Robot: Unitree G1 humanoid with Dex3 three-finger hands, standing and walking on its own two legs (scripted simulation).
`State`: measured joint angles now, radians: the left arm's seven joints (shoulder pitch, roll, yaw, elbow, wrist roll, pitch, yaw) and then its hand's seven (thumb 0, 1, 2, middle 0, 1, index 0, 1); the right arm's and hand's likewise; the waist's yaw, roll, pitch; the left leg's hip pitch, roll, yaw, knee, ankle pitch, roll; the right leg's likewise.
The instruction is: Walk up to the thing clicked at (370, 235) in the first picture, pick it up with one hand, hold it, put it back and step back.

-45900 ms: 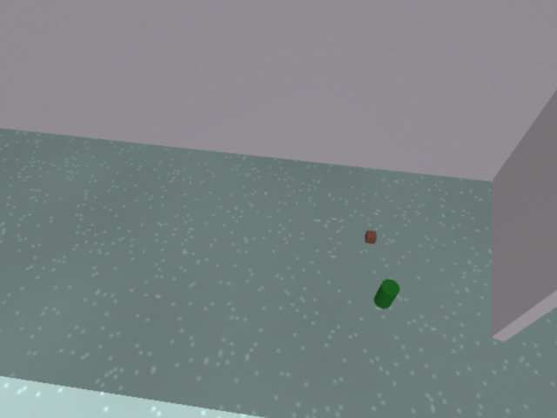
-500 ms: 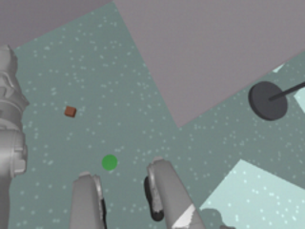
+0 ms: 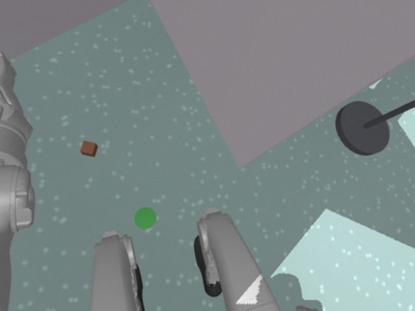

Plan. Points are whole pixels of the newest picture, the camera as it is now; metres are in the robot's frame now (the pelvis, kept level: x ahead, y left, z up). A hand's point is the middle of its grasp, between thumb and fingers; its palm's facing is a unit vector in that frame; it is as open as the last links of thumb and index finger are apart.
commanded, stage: approach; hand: left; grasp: from above
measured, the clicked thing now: (89, 149) +0.57 +0.22 -0.54
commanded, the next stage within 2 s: rest palm in 0.96 s
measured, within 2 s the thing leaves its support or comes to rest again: neither
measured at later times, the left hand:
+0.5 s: hand (63, 140) +0.53 +0.24 -0.31, palm faces -0.33 -0.21 -0.92, open 12.2 cm
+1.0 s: hand (86, 154) +0.53 +0.22 -0.47, palm faces -0.34 -0.25 -0.91, open 12.8 cm
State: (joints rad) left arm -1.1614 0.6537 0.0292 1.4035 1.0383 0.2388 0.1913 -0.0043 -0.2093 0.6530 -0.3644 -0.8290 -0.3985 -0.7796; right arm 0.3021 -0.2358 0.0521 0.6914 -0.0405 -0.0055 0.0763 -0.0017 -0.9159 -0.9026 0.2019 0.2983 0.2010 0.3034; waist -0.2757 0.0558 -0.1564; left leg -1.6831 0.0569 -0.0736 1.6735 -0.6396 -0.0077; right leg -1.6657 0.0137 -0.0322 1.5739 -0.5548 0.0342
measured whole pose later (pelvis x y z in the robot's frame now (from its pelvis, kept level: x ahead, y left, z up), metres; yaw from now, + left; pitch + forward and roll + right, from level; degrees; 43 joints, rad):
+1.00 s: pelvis -0.02 +0.00 -0.24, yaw -6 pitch +36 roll -11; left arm -1.40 0.94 0.17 1.74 1.08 0.19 0.56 0.00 -0.31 0.71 -0.20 -1.06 -0.29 -0.95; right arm 0.20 -0.32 0.27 0.63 -0.19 -0.13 0.19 0.00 -0.91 -0.89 0.20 0.30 0.20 0.30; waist -0.48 -0.10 0.16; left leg -2.36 0.02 -0.20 2.49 -0.76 -0.03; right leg -2.33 0.03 -0.09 2.33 -0.63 0.06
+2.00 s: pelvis -0.03 +0.01 -0.23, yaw -10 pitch +34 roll -15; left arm -1.43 1.05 0.09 1.75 1.01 0.26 0.55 0.00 -0.54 0.92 -0.09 -1.09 -0.11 -1.05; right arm 0.21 -0.36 0.39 0.62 -0.21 -0.16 0.24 0.01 -0.93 -0.90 0.20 0.30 0.20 0.30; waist -0.55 -0.11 0.21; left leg -2.35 0.03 -0.25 2.49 -0.76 -0.01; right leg -2.28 0.04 -0.13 2.28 -0.62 0.08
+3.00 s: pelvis -0.03 +0.00 -0.23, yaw -10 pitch +34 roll -15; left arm -1.45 1.07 0.05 1.72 0.96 0.26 0.53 0.00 -0.45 0.90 -0.10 -1.09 -0.13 -1.04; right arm 0.19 -0.37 0.41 0.61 -0.21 -0.17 0.23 0.00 -0.91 -0.90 0.20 0.30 0.20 0.30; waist -0.55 -0.13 0.24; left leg -2.35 0.03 -0.26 2.48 -0.75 -0.02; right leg -2.28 0.04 -0.15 2.26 -0.60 0.07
